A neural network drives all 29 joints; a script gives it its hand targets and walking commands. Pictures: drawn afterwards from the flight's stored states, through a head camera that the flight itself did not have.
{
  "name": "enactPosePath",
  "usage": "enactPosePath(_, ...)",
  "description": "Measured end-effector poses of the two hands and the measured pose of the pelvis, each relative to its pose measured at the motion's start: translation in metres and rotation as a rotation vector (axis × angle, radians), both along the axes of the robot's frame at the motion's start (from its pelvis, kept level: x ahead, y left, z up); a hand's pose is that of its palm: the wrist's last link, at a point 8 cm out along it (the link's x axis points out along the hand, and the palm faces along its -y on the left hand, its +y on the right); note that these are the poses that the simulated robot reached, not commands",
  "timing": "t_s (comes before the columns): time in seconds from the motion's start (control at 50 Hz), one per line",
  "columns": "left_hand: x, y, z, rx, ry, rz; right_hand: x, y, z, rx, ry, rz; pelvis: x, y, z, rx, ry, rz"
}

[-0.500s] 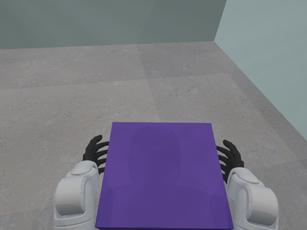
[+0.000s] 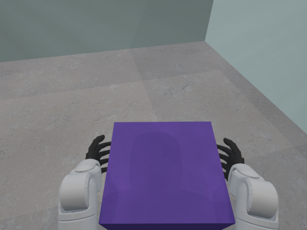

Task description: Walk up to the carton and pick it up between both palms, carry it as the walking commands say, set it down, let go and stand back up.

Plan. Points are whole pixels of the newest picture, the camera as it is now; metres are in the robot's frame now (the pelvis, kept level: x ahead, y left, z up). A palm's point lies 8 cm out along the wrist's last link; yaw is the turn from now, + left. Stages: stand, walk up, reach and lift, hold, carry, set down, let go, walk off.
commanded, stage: carry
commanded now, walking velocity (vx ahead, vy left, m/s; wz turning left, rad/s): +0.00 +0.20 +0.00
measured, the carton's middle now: (162, 183) +0.25 -0.01 +0.00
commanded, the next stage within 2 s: none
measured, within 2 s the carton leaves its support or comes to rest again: neither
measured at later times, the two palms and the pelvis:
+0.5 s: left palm (53, 164) +0.25 +0.26 +0.07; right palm (190, 168) +0.25 -0.07 +0.07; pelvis +0.00 +0.09 +0.00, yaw -1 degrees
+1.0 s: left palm (7, 161) +0.26 +0.37 +0.08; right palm (142, 168) +0.25 +0.04 +0.08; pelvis +0.00 +0.21 +0.00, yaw -2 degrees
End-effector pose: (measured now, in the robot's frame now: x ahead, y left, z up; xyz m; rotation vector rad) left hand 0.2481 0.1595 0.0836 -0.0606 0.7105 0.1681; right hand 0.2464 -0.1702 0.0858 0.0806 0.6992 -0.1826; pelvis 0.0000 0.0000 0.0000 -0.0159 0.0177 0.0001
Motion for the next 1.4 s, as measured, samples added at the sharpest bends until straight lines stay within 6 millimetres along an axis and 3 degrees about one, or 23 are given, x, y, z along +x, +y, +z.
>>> enactPosePath(0.14,-0.001,0.036,-0.007,-0.025,0.008,0.036,0.006,0.036,-0.005,0.0,0.009,0.015,-0.001,0.026,-0.003,0.003,0.012,-0.001)
enactPosePath(0.3,-0.005,0.062,-0.005,-0.007,0.005,0.057,0.009,0.062,-0.009,0.018,0.006,0.036,-0.003,0.048,-0.002,-0.003,0.024,0.013)
enactPosePath(0.48,0.005,0.098,-0.011,-0.02,0.007,0.027,0.008,0.097,-0.011,0.007,0.009,0.005,-0.001,0.09,-0.005,-0.018,0.035,-0.007)
enactPosePath(0.68,0.004,0.122,0.003,0.015,-0.005,-0.008,-0.003,0.122,-0.007,0.031,-0.004,-0.024,-0.004,0.125,0.002,0.004,0.051,-0.021)
enactPosePath(0.8,0.0,0.147,0.011,0.026,0.016,-0.005,-0.006,0.146,-0.001,0.047,0.018,-0.025,-0.001,0.151,0.014,0.046,0.042,-0.05)
enactPosePath(0.94,0.014,0.191,0.002,-0.002,-0.052,-0.035,0.002,0.191,0.004,0.001,-0.05,-0.041,-0.001,0.199,-0.004,0.031,0.04,-0.03)
enactPosePath(1.06,-0.003,0.232,-0.014,-0.023,0.024,0.014,-0.004,0.232,-0.009,-0.025,0.027,0.0,-0.009,0.226,-0.003,0.01,0.029,-0.022)
enactPosePath(1.22,-0.022,0.257,-0.007,-0.025,0.012,0.053,-0.011,0.257,-0.004,-0.022,0.015,0.037,-0.023,0.241,0.002,-0.004,0.02,-0.011)
enactPosePath(1.4,-0.029,0.246,0.002,-0.016,-0.003,0.042,-0.022,0.246,0.003,-0.015,0.0,0.026,-0.035,0.233,0.004,-0.002,0.016,-0.001)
